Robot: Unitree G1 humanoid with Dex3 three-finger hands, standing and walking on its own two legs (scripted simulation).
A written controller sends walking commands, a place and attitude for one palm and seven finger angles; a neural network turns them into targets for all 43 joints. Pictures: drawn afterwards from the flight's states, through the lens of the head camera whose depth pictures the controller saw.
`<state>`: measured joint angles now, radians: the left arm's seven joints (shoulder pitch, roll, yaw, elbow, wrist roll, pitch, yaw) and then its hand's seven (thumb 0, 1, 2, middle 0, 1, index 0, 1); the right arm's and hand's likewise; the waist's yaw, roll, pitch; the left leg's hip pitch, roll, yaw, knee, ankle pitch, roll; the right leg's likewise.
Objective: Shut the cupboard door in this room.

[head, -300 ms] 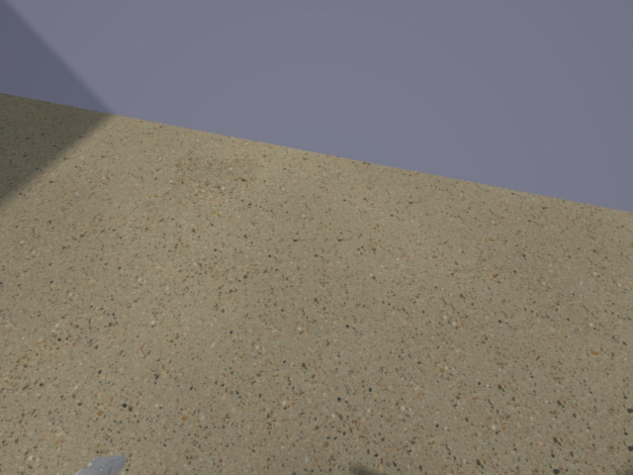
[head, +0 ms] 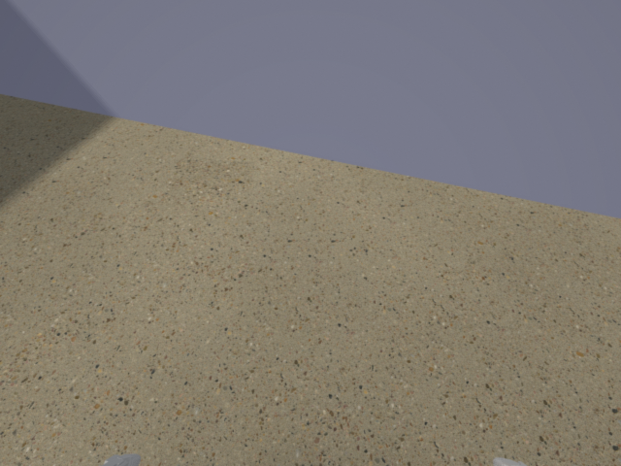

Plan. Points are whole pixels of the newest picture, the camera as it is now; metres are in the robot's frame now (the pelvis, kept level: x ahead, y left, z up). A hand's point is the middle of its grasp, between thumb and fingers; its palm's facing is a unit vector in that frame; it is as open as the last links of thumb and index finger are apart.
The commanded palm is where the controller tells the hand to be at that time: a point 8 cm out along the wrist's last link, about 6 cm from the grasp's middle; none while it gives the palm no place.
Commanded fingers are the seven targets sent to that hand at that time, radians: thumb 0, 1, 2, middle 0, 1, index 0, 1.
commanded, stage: stand and wait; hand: left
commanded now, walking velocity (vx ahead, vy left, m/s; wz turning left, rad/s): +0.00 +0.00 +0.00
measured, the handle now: out of the picture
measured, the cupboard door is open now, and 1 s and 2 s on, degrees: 84 84 84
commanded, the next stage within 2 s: turn or walk to find it in 0.60 s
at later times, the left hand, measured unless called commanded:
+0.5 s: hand out of the picture +0.05 +0.24 -0.15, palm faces -0.02 -0.94 -0.34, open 7.4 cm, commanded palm none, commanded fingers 0.00 0.90 0.90 -0.20 -0.30 -0.20 -0.30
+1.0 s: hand out of the picture +0.02 +0.22 -0.19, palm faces +0.08 -0.97 -0.23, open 7.3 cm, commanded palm none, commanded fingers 0.00 0.90 0.90 -0.20 -0.30 -0.20 -0.30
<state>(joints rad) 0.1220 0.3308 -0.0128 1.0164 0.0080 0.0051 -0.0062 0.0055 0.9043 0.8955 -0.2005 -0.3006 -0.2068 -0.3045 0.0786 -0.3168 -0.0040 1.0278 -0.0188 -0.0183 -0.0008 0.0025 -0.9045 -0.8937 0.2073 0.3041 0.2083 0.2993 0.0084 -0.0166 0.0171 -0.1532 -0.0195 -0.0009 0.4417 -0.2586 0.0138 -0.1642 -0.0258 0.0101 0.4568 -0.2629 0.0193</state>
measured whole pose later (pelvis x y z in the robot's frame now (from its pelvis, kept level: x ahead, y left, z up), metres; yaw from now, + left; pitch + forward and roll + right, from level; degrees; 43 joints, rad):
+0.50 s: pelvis -0.02 -0.01 +0.00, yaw +0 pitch -2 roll +0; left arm 0.14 0.35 -0.01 1.09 0.01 0.00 -0.01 0.01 0.91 0.90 -0.20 -0.30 -0.21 -0.30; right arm 0.13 -0.34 0.00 1.12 -0.01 -0.01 0.00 0.00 -0.91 -0.89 0.21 0.30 0.21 0.30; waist 0.00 -0.01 0.04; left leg -0.15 -0.01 -0.01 0.39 -0.20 0.00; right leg -0.16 -0.01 0.00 0.40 -0.21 0.01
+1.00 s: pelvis -0.03 +0.01 -0.01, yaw +6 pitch -1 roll +0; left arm 0.19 0.26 0.01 0.97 0.01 0.06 0.02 0.00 0.91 0.90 -0.20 -0.30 -0.21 -0.30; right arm 0.21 -0.22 -0.02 1.01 -0.02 0.03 0.01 0.00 -0.91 -0.89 0.20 0.30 0.20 0.30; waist -0.01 -0.04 0.05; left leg -0.32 -0.06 -0.05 0.63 -0.29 0.03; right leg -0.30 -0.07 -0.06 0.66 -0.35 0.03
